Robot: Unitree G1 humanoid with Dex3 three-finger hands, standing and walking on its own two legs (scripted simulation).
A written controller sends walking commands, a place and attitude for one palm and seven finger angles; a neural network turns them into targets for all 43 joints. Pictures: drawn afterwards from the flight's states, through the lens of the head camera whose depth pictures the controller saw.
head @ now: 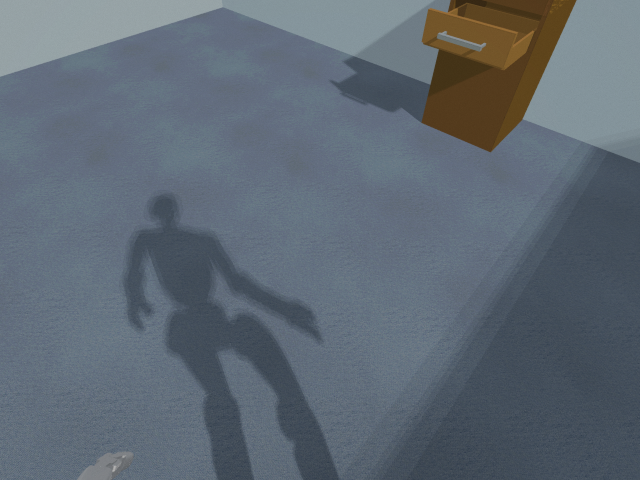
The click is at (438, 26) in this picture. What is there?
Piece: drawer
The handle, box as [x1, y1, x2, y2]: [437, 31, 485, 51]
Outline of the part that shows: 437,38 479,51 485,45 485,43 479,45 447,35 446,31 438,33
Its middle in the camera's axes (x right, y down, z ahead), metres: +0.58 -0.82 +1.61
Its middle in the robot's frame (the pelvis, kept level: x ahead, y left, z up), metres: +1.76 -0.51 -0.16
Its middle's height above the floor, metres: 0.61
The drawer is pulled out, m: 0.26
